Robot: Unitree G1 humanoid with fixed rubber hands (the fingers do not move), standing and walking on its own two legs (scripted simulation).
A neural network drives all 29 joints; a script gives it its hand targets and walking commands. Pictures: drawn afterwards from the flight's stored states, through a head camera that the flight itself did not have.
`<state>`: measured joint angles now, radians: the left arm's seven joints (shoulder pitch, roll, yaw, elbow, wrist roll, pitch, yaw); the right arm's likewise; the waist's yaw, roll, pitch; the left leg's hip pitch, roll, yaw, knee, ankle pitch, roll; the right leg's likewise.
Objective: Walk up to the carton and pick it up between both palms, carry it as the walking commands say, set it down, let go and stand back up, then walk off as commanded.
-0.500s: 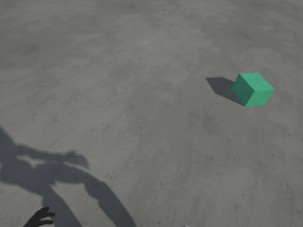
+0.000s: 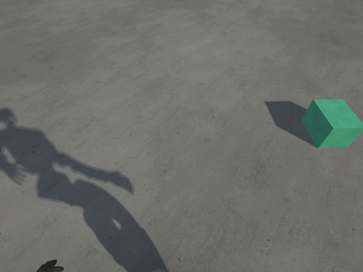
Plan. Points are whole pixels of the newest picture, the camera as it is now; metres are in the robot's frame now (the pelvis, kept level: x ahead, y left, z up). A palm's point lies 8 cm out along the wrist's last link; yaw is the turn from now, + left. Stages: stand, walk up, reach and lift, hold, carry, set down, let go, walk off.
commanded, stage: walk up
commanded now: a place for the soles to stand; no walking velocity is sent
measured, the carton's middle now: (330, 123) +1.31 -0.94 -0.65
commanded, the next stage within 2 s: none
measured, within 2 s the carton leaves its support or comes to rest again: neither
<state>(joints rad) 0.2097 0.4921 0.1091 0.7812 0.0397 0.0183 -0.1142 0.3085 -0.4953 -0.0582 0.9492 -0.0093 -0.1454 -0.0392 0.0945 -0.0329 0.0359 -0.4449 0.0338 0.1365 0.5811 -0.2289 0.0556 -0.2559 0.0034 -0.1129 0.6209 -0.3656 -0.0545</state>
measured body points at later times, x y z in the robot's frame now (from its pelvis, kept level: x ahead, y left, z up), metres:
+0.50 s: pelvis +0.20 -0.19 -0.01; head +0.23 -0.18 +0.44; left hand +0.36 +0.15 -0.08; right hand +0.25 -0.57 -0.08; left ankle +0.20 -0.03 -0.68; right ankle +0.25 -0.30 -0.72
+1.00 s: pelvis +0.38 -0.38 -0.02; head +0.39 -0.36 +0.43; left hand +0.55 -0.04 -0.09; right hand +0.41 -0.79 -0.07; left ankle +0.35 -0.17 -0.70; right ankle +0.45 -0.52 -0.72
